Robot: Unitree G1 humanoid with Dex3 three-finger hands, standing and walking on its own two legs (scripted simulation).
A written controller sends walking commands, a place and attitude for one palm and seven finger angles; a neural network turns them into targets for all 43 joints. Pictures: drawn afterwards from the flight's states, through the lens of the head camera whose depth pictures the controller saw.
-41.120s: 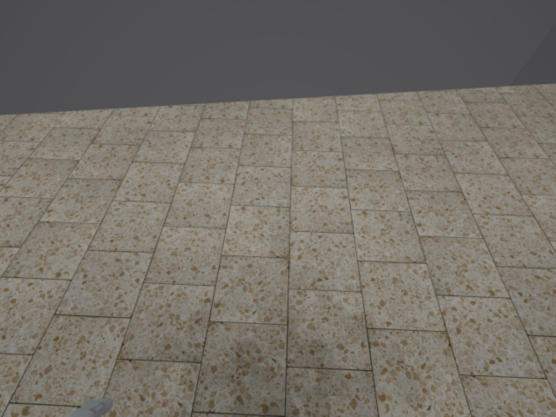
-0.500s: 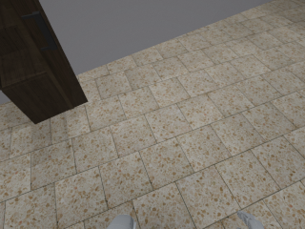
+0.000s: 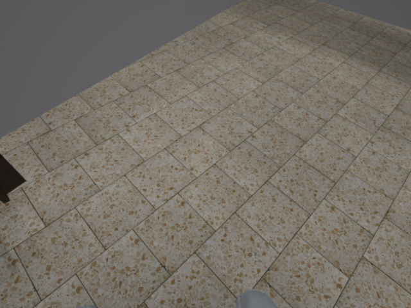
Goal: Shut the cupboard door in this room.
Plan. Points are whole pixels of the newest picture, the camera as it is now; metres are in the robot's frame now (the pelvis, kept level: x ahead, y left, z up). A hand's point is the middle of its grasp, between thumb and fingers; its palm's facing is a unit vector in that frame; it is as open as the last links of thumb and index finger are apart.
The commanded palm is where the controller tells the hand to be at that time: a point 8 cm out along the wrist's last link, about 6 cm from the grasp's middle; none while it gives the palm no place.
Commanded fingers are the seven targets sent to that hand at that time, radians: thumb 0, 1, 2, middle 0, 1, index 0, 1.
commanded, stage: walk around to get in front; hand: left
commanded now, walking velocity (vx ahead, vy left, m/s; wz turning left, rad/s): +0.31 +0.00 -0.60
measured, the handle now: out of the picture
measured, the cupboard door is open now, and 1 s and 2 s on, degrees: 80 80 80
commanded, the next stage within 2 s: none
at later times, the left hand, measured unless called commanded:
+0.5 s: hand (174, 247) +0.27 +0.08 -0.16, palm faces -0.23 -0.94 -0.24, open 7.2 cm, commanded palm none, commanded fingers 0.00 0.90 0.90 -0.20 -0.30 -0.20 -0.30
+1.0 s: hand (187, 184) +0.47 +0.07 -0.18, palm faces -0.32 -0.94 -0.14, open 7.4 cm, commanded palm none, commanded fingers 0.00 0.90 0.90 -0.20 -0.30 -0.20 -0.30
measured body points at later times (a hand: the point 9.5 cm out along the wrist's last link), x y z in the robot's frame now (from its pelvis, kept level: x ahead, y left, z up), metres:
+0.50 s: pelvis +0.15 -0.09 -0.01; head +0.17 -0.10 +0.44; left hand +0.29 +0.13 -0.14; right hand +0.14 -0.33 -0.16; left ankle +0.25 +0.06 -0.67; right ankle +0.12 -0.16 -0.75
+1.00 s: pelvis +0.37 -0.08 +0.00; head +0.39 -0.07 +0.45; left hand +0.48 +0.12 -0.16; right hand +0.27 -0.31 -0.14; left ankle +0.38 +0.00 -0.75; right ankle +0.35 -0.25 -0.65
